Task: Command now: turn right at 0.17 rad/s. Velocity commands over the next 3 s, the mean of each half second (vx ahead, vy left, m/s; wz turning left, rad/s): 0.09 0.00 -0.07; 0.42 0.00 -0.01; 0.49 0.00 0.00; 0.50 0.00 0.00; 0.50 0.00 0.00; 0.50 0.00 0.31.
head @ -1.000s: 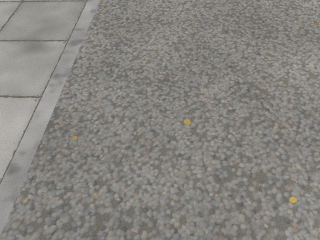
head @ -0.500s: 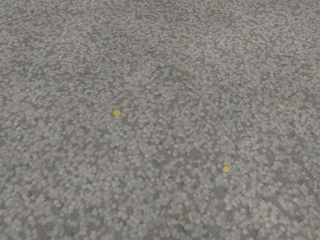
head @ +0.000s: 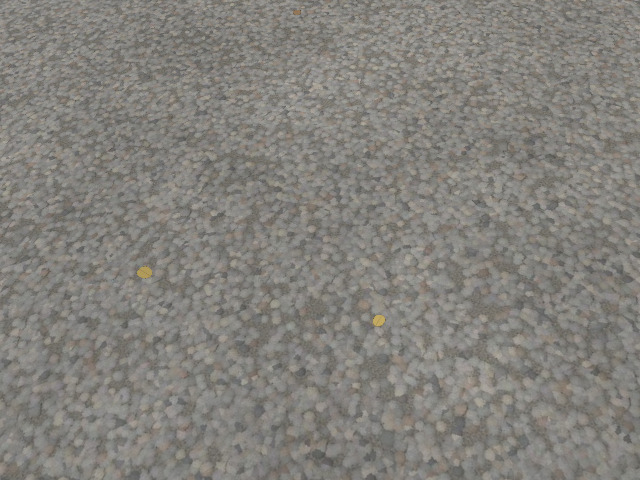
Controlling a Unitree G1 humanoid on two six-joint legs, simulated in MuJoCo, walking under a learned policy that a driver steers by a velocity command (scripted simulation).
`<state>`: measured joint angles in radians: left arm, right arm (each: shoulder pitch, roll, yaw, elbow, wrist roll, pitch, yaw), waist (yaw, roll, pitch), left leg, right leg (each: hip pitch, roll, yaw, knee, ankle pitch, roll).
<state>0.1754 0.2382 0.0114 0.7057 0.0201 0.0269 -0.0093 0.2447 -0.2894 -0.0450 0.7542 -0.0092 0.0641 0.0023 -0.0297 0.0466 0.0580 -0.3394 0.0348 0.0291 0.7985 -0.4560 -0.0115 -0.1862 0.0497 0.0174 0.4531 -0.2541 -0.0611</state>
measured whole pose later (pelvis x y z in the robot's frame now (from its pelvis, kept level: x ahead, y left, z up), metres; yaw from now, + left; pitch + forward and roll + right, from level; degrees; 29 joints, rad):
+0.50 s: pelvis +0.02 -0.01 -0.01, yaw -1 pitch -1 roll +0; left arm 0.29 0.25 0.03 0.90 0.03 -0.03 -0.01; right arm 0.33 -0.26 -0.05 0.91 -0.01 0.02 0.00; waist 0.01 0.02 0.00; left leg -0.17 0.01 -0.02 0.55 -0.39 0.03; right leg -0.18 0.06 -0.03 0.50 -0.32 -0.09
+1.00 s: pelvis +0.24 +0.05 -0.02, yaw -1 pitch +0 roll +0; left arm 0.40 0.23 0.03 1.04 0.02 -0.07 0.00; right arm 0.10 -0.24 -0.04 0.84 -0.03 -0.06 0.02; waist 0.05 -0.02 0.06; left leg -0.39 -0.03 0.10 0.57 -0.19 0.09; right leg -0.19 0.02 0.03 1.07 -0.40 -0.08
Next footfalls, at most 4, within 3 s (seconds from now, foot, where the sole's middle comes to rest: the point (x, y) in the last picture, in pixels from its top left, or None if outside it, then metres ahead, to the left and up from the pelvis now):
0.24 left None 0.02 0.12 -0.78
0.92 left None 0.35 0.12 -0.78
1.46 right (370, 392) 0.67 -0.05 -0.78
2.02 left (287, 288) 0.97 0.14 -0.78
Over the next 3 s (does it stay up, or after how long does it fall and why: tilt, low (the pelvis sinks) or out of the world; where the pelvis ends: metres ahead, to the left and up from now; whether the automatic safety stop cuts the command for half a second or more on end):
stays up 1.32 0.04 0.00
